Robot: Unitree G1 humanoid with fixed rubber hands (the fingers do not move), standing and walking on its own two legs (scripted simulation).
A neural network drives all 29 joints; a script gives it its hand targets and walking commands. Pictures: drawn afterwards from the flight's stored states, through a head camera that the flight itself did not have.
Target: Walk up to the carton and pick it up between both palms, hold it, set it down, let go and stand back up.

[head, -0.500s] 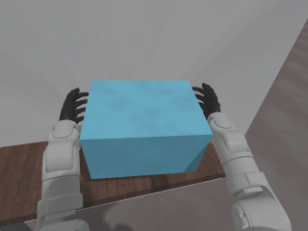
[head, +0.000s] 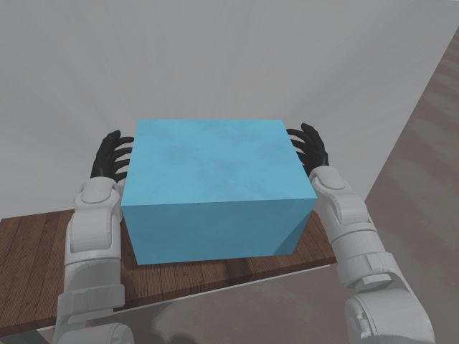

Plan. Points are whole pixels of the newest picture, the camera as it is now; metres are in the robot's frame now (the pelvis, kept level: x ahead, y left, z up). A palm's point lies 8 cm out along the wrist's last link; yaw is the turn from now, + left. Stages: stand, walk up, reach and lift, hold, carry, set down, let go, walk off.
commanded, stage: hold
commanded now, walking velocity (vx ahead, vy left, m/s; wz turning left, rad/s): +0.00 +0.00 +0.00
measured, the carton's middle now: (215, 186) +0.35 +0.01 +0.14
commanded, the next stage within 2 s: set down in 0.60 s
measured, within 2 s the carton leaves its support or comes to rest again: neither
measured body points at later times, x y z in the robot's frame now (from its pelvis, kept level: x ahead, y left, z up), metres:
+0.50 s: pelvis +0.00 +0.00 +0.00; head -0.05 +0.02 +0.45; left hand +0.36 +0.19 +0.17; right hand +0.38 -0.16 +0.18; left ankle +0.06 +0.13 -0.75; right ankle -0.05 -0.12 -0.75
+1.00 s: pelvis +0.00 +0.00 +0.00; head -0.05 +0.03 +0.45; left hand +0.36 +0.20 +0.16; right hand +0.38 -0.15 +0.15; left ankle +0.06 +0.13 -0.75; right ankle -0.05 -0.12 -0.75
